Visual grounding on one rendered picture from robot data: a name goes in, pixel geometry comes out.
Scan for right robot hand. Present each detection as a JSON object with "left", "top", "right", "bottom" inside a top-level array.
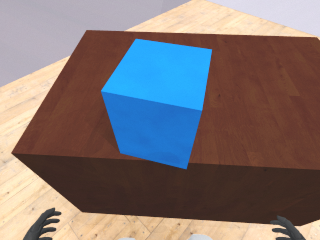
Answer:
[{"left": 270, "top": 215, "right": 306, "bottom": 240}]

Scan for left robot hand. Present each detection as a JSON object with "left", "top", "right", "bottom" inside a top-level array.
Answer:
[{"left": 23, "top": 207, "right": 62, "bottom": 240}]

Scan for carton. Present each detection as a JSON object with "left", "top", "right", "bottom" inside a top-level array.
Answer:
[{"left": 101, "top": 39, "right": 212, "bottom": 169}]

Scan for pedestal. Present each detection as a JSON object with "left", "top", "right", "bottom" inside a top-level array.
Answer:
[{"left": 11, "top": 30, "right": 320, "bottom": 227}]

